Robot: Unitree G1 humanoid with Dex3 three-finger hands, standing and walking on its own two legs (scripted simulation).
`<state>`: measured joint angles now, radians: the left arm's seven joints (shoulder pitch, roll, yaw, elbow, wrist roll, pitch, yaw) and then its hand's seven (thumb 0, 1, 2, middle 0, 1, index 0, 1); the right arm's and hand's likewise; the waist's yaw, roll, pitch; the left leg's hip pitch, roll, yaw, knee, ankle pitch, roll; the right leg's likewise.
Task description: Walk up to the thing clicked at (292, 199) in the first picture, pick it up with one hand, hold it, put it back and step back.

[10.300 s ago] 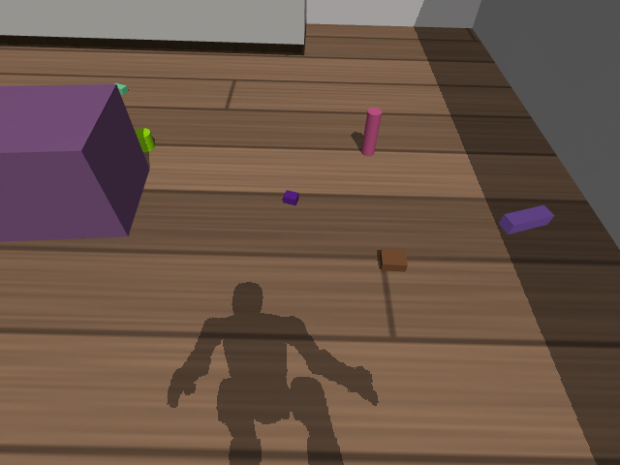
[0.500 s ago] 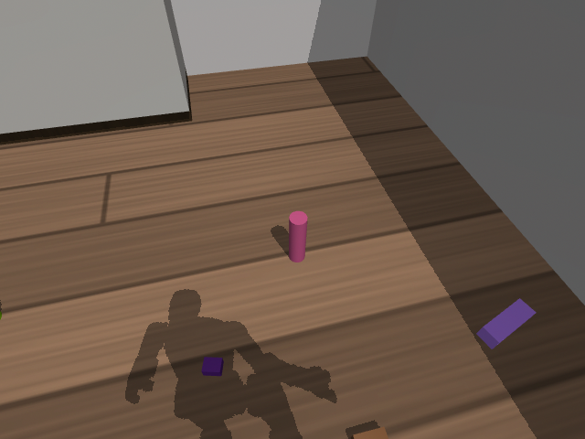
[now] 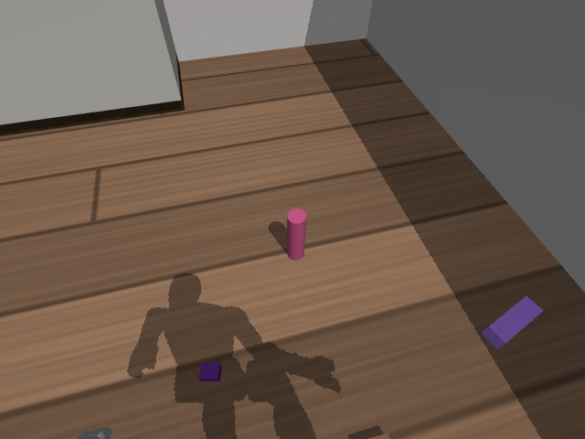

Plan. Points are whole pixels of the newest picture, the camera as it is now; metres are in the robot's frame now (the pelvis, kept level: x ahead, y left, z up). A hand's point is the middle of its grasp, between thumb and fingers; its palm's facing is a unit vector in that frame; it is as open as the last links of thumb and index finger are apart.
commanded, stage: walk up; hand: left
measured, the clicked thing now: (210, 372) +0.40 +0.26 -0.75
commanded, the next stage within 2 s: stand in 1.40 s
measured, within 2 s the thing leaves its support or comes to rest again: neither
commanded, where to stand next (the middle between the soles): +0.03 +0.01 m, yaw +1 degrees
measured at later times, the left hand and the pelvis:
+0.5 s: hand out of the picture +0.10 +0.27 -0.15, palm faces +0.02 -0.94 -0.34, open 7.4 cm; pelvis +0.02 +0.01 +0.01, yaw +1 degrees
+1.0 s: hand out of the picture +0.06 +0.26 -0.15, palm faces +0.04 -0.95 -0.32, open 7.4 cm; pelvis +0.00 +0.01 +0.01, yaw +2 degrees
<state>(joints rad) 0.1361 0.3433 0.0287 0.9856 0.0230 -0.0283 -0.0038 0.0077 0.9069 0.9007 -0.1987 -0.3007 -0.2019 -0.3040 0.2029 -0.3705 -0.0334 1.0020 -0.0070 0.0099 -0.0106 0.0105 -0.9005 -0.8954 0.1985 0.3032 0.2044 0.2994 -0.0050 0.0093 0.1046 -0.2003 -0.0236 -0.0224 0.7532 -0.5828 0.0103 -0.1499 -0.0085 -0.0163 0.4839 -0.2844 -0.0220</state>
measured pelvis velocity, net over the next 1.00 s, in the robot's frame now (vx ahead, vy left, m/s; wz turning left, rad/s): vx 0.00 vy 0.01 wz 0.03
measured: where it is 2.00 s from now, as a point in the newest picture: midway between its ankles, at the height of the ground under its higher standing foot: outside the picture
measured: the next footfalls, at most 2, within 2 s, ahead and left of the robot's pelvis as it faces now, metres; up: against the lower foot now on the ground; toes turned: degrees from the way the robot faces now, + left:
left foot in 0.12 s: +0.06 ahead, +0.14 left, +0.00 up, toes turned -1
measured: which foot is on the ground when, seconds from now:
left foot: up 0.00-0.10, down 0.12-1.00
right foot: down 0.00-1.00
